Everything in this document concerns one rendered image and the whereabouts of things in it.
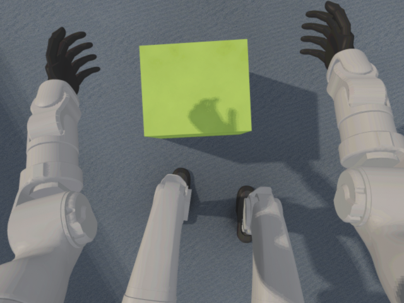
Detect robot right forearm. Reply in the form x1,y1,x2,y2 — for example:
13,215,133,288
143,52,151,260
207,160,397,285
326,49,404,169

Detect carton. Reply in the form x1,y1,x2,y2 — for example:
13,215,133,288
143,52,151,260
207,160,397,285
140,39,252,139

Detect robot foot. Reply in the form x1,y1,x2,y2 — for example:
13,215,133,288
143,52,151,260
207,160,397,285
173,168,191,189
236,186,254,243

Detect robot left hand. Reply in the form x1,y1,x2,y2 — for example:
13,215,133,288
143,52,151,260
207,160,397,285
45,27,100,94

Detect robot left foot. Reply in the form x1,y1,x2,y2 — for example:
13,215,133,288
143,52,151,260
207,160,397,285
173,168,191,189

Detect right robot upper arm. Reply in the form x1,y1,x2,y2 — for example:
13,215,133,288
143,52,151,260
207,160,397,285
334,165,404,303

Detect robot right hand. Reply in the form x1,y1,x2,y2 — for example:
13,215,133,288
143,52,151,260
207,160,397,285
300,1,354,69

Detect robot right foot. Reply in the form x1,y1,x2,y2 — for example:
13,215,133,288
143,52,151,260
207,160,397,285
236,186,254,243

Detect left robot upper arm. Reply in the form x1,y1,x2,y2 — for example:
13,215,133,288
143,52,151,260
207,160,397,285
0,191,97,303

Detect robot left forearm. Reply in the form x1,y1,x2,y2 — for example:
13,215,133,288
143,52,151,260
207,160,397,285
8,80,83,254

